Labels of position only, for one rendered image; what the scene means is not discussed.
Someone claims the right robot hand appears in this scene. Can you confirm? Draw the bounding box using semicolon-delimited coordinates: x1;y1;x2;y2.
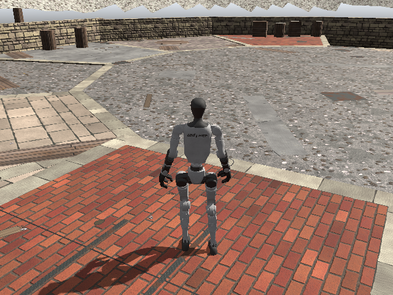
217;170;232;183

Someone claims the right robot foot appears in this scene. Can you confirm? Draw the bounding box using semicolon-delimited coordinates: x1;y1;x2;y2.
208;239;217;256

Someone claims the left robot forearm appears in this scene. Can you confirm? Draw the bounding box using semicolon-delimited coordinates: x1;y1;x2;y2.
161;149;174;176

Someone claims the left robot upper arm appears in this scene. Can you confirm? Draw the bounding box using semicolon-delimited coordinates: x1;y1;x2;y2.
168;124;185;158

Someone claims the left robot hand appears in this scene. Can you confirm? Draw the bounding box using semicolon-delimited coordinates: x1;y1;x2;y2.
159;173;173;189

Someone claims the right robot forearm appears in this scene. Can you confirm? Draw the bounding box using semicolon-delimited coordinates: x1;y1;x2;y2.
220;150;230;173

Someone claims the right robot upper arm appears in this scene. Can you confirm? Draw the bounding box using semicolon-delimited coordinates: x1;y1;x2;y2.
211;125;226;159

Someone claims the right robot thigh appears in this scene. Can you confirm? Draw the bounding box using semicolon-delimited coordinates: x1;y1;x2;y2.
204;172;217;216

